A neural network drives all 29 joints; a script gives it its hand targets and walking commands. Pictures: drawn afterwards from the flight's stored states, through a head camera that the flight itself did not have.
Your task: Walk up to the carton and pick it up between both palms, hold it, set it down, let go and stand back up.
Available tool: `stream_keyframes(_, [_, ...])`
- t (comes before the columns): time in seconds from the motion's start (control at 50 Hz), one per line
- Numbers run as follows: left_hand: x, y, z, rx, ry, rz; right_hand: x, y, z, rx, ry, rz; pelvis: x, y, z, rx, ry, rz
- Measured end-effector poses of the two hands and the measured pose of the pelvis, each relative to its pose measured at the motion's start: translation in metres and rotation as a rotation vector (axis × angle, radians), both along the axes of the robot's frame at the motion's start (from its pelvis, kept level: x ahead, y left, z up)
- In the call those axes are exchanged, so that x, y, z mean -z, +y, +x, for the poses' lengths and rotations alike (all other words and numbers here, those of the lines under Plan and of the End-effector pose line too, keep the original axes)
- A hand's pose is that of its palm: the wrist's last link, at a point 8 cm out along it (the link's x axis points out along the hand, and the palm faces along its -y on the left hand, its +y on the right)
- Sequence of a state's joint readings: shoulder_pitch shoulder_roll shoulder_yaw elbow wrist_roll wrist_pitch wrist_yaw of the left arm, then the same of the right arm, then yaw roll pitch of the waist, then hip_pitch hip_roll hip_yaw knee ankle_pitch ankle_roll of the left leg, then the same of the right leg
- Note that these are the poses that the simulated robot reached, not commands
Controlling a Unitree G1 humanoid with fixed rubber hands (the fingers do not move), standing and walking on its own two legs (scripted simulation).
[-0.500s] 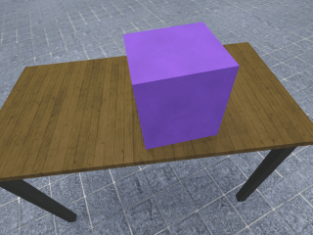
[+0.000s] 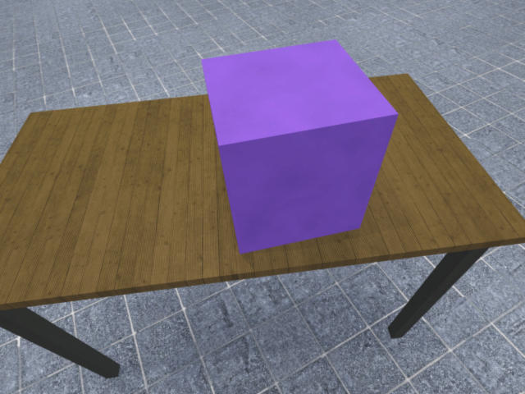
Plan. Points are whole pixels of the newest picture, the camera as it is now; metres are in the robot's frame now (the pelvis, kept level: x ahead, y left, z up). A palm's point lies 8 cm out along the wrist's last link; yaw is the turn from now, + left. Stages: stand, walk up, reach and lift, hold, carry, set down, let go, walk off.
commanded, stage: walk up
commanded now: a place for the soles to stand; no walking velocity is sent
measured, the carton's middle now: (286, 150) +0.51 -0.03 +0.08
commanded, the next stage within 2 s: none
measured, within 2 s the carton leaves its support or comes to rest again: neither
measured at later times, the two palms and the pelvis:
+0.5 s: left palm out of the picture +0.12 +0.12 -0.13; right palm out of the picture +0.04 -0.40 -0.15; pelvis +0.01 -0.13 -0.01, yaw +5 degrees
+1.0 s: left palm out of the picture -0.07 +0.13 -0.14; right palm out of the picture +0.05 -0.38 -0.14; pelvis -0.04 -0.14 -0.01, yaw +18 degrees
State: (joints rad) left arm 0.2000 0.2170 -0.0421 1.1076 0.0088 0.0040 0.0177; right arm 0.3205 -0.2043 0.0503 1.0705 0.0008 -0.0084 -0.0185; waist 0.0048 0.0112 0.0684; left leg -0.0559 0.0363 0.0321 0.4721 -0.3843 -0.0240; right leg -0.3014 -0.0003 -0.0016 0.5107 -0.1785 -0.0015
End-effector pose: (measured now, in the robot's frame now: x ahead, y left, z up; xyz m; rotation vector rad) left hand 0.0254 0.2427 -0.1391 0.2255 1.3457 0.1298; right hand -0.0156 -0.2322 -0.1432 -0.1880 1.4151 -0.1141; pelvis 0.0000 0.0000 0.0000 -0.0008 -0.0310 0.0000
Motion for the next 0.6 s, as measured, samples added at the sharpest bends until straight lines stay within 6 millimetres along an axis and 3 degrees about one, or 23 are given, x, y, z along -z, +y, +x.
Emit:
stream_keyframes(0.1, [0.002,0.004,-0.004,0.014,0.031,0.009,-0.001,-0.002,-0.002,0.002,-0.005,-0.016,0.002,-0.003,0.0,-0.01,0.0,0.01])
stream_keyframes(0.16, [0.005,0.007,0.005,0.027,0.034,0.033,-0.005,-0.011,-0.007,-0.002,-0.001,-0.049,0.004,-0.015,0.001,-0.032,0.003,0.013])
stream_keyframes(0.24, [0.004,-0.005,0.033,0.044,-0.005,0.048,-0.01,-0.037,-0.013,0.007,0.023,-0.086,0.005,-0.038,0.003,-0.04,0.011,0.014])
stream_keyframes(0.34, [0.002,-0.047,0.081,0.075,-0.094,0.041,-0.002,-0.084,-0.01,0.0,0.046,-0.096,0.013,-0.077,0.008,-0.058,0.015,0.024])
stream_keyframes(0.42, [0.002,-0.092,0.104,0.072,-0.171,0.025,0.014,-0.132,0.015,-0.033,0.029,-0.094,0.021,-0.11,0.011,-0.079,-0.018,0.003])
stream_keyframes(0.5, [-0.009,-0.126,0.094,0.0,-0.181,0.0,0.002,-0.167,0.057,-0.05,-0.077,-0.122,0.01,-0.13,0.012,-0.092,-0.031,0.025])
stream_keyframes(0.6, [-0.013,-0.148,0.078,-0.072,-0.219,0.0,-0.013,-0.189,0.099,-0.119,-0.192,-0.123,0.006,-0.151,0.012,-0.135,-0.039,0.009])
